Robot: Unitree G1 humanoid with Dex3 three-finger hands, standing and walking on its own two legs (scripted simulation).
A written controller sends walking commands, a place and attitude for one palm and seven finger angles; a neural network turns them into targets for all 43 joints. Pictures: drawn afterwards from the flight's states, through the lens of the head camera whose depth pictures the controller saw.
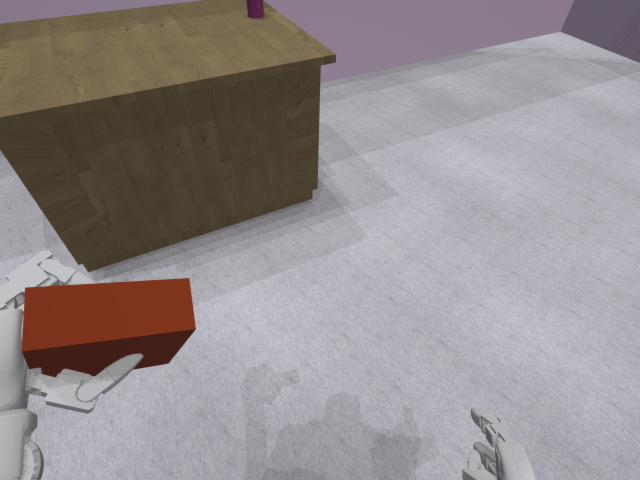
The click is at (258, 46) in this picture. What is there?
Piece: table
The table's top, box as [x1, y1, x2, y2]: [0, 0, 335, 127]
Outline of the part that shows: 335,54 264,1 264,16 257,19 249,18 247,16 246,0 200,0 2,23 0,24 0,127 335,62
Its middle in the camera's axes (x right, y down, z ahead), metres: -0.61 -0.70 +1.39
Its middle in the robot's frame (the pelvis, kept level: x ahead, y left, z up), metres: +1.47 +0.71 -0.07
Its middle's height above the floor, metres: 0.70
